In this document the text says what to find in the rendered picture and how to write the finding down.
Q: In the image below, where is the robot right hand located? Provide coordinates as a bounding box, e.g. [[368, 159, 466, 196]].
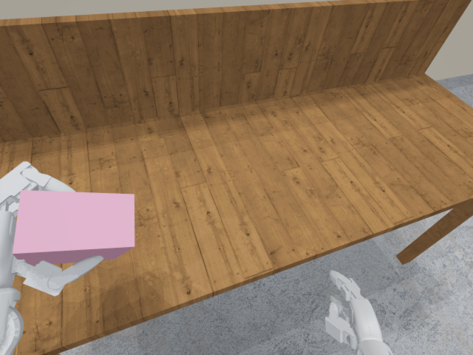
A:
[[325, 270, 383, 351]]

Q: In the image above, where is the robot left hand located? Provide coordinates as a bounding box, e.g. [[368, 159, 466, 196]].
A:
[[0, 161, 103, 296]]

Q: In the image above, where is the robot right forearm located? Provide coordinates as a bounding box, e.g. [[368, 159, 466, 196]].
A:
[[355, 339, 393, 355]]

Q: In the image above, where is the table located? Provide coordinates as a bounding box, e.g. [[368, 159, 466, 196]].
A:
[[0, 0, 473, 355]]

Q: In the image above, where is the robot left forearm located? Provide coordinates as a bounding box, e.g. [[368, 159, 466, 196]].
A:
[[0, 288, 24, 355]]

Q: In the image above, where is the sponge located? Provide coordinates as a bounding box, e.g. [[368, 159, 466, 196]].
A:
[[13, 190, 135, 266]]

